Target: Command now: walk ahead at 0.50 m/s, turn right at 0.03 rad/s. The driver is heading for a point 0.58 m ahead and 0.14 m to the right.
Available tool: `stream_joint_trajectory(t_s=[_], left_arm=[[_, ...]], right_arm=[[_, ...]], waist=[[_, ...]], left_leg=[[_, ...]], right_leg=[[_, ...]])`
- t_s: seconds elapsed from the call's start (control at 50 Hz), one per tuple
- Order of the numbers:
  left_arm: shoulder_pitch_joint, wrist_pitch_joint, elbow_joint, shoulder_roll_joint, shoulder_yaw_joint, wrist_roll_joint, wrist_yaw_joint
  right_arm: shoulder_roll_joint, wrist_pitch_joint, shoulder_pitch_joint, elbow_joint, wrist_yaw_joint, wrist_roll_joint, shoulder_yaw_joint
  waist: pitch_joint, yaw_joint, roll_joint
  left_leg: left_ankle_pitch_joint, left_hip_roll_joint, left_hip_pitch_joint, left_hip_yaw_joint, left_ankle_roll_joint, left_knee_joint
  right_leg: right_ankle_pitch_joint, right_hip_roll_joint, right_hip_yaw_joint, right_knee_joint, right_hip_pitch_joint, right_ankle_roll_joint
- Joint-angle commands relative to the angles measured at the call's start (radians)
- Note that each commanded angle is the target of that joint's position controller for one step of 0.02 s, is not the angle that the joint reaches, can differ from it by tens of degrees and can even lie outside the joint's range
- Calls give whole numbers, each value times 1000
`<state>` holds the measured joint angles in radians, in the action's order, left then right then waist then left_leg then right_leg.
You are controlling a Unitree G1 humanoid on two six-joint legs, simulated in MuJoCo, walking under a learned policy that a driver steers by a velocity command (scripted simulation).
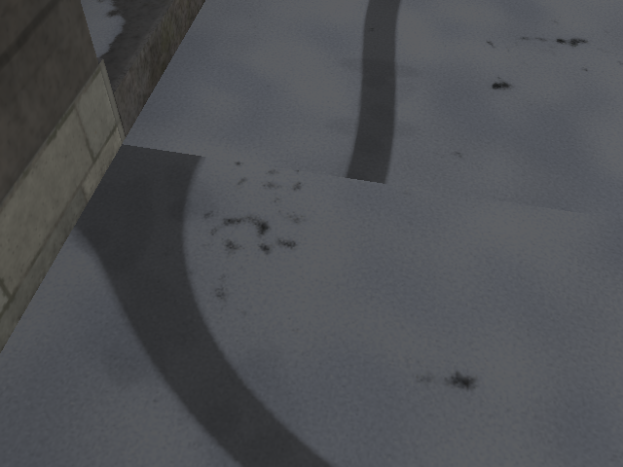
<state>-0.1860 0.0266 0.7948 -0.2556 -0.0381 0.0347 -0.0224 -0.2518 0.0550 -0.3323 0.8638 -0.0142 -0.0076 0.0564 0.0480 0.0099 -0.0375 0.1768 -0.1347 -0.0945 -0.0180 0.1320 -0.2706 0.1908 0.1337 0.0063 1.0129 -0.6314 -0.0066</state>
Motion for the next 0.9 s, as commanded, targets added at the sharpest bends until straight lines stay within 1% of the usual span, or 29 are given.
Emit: stream_joint_trajectory(t_s=[0.02,0.1,0.14,0.18,0.2,0.22,0.24,0.26,0.28,0.3,0.32,0.34,0.36,0.38,0.4,0.42,0.46,0.48,0.52,0.6,0.64,0.68,0.76,0.8,0.82,0.84,0.86,0.88,0.9], left_arm=[[17,-4,-39,-70,-16,-10,-7],[105,2,-59,-56,-10,-16,-15],[135,8,-69,-40,-2,-9,-18],[140,16,-75,-31,3,-2,-20],[109,18,-69,-41,0,1,-19],[47,20,-52,-54,-5,3,-16],[-57,24,-23,-75,-14,3,-11],[-178,35,12,-99,-25,9,-5],[-284,45,36,-141,-41,22,4],[-266,44,25,-258,-69,16,10],[-302,34,19,-261,-78,-38,8],[-202,21,-14,-221,-75,-53,14],[-121,6,-31,-155,-56,-52,20],[-88,-4,-31,-116,-45,-47,24],[-82,-10,-30,-105,-41,-48,28],[-82,-12,-26,-112,-41,-40,27],[-84,-8,-28,-151,-53,-28,21],[-82,-8,-33,-164,-58,-26,20],[-82,-16,-41,-172,-63,-25,21],[-104,-41,-53,-180,-72,-24,29],[-116,-49,-56,-182,-76,-22,32],[-121,-52,-58,-180,-77,-17,33],[-112,-55,-60,-166,-72,-5,30],[-95,-60,-59,-164,-68,-3,28],[-85,-63,-57,-162,-66,-6,28],[-70,-66,-56,-159,-62,-12,30],[-60,-67,-55,-147,-55,-22,34],[-91,-63,-58,-100,-41,-28,36],[-133,-56,-68,-65,-30,-36,38]], right_arm=[[-124,24,-52,-30,2,-1,22],[-117,33,-82,-8,12,-11,13],[-99,32,-81,6,23,-13,3],[-99,28,-85,21,36,-11,-3],[-113,28,-77,24,44,-11,-3],[-132,26,-63,24,52,-11,1],[-150,21,-42,22,60,-14,7],[-165,16,-18,14,62,-10,11],[-170,19,22,-12,60,4,11],[-49,25,-84,-56,50,5,-13],[-85,9,-117,-48,50,8,-8],[-109,4,-61,-54,47,-5,-8],[-114,4,8,-72,42,-12,-8],[-114,-3,44,-82,40,-21,-6],[-109,-25,38,-90,37,-30,-6],[-97,-48,18,-88,37,-32,-8],[-77,-70,-3,-92,38,-29,-13],[-77,-75,3,-97,39,-27,-12],[-86,-84,42,-112,43,-28,-8],[-104,-98,141,-148,48,-24,1],[-106,-98,174,-161,51,-20,1],[-105,-93,183,-165,54,-15,0],[-101,-81,167,-166,57,-1,-7],[-103,-75,135,-163,59,7,-10],[-101,-72,109,-157,60,10,-11],[-93,-66,72,-147,62,9,-14],[-93,-58,41,-137,66,1,-15],[-148,-51,72,-149,73,-17,-8],[-215,-51,164,-193,70,-23,-4]], waist=[[1,14,80],[37,45,88],[63,45,77],[50,43,90],[23,28,108],[-14,4,132],[-60,-37,144],[-115,-92,137],[-178,-156,80],[-292,-51,-175],[-469,-75,-110],[-367,-62,-1],[-221,-46,38],[-130,-20,75],[-101,0,64],[-99,14,48],[-123,25,25],[-133,25,14],[-137,12,-11],[-116,-31,-51],[-101,-47,-62],[-96,-54,-70],[-108,-56,-85],[-112,-44,-91],[-110,-32,-90],[-107,-7,-78],[-99,13,-54],[-89,-21,80],[-76,-64,245]], left_leg=[[-393,275,40,114,48,135],[-407,295,115,40,20,154],[-578,298,133,-21,7,123],[-776,300,158,-61,-15,51],[-915,302,179,-69,-29,-16],[-1040,304,198,-74,-43,-105],[-1096,306,199,-75,-52,-236],[-1009,297,159,-81,-60,-415],[-702,240,16,-117,-79,-688],[373,71,-323,-122,-116,-1050],[433,27,-448,50,-127,-1233],[317,101,-487,93,-128,-1221],[263,134,-504,80,-133,-1151],[245,157,-496,76,-142,-1082],[233,170,-451,75,-154,-1017],[229,168,-405,67,-164,-973],[206,157,-373,53,-176,-915],[189,158,-377,52,-180,-888],[158,164,-406,57,-188,-832],[133,168,-480,84,-201,-738],[142,162,-501,97,-201,-689],[159,154,-493,102,-193,-636],[217,124,-371,80,-161,-525],[244,106,-285,67,-139,-434],[232,98,-235,60,-127,-360],[168,94,-164,53,-114,-234],[67,114,-71,69,-100,-73],[70,259,-22,229,-67,36],[-142,481,-5,481,20,82]], right_leg=[[-122,-6,-17,-82,-51,10],[-206,-60,-3,-227,-73,34],[-214,-87,-44,-321,-38,46],[-196,-125,-101,-394,41,63],[-156,-156,-121,-410,92,76],[-110,-188,-136,-416,151,93],[-80,-216,-134,-440,236,114],[-137,-223,-106,-523,362,138],[-400,-137,-9,-595,547,187],[-1160,181,328,-419,864,327],[-1251,269,546,-483,970,467],[-1039,229,455,-548,841,443],[-854,169,387,-609,685,399],[-762,115,339,-655,571,355],[-708,75,300,-686,484,328],[-676,51,273,-700,425,309],[-670,17,248,-700,381,291],[-630,6,247,-702,374,282],[-477,-12,269,-713,372,257],[-121,-26,371,-744,411,219],[-16,-24,421,-749,440,217],[-2,-18,447,-740,465,219],[-151,-14,456,-694,458,222],[-241,-11,471,-670,444,215],[-270,-14,479,-656,437,205],[-265,-31,476,-634,418,183],[-194,-60,463,-604,371,143],[10,-134,383,-501,304,84],[261,-294,198,-374,180,35]])
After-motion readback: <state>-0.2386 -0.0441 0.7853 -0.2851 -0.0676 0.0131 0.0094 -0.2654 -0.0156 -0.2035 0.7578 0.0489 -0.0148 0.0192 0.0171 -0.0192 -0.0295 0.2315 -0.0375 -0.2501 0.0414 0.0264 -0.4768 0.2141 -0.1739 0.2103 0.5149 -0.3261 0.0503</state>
